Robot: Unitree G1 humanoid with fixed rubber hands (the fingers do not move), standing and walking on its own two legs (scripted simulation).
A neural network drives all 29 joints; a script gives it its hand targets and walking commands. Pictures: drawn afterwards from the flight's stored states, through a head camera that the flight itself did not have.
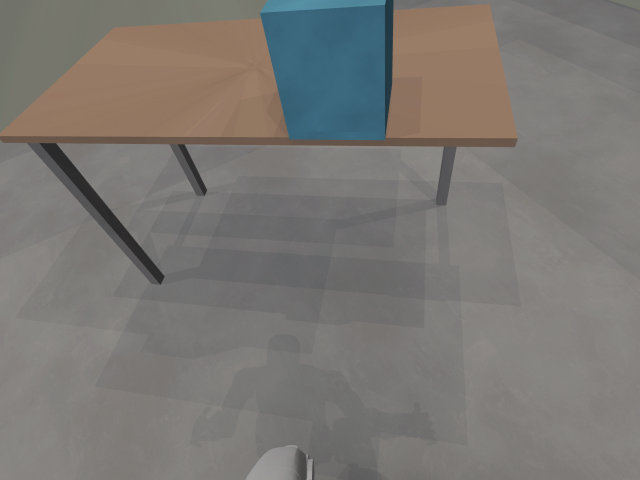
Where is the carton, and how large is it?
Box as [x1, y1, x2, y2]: [260, 0, 393, 139]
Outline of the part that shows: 268,0 261,10 260,14 289,138 384,139 391,88 393,0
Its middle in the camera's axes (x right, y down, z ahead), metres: +0.03 -0.36 +0.76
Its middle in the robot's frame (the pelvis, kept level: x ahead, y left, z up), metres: +0.83 +0.01 +0.10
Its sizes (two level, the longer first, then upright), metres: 0.210 0.200 0.250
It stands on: a table, 0.76 m high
